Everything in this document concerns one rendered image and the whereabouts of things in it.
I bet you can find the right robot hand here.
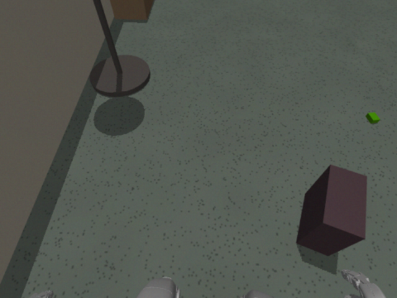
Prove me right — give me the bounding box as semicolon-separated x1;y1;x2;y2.
341;269;386;298

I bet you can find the coat stand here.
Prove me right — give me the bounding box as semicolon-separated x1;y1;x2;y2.
89;0;150;97

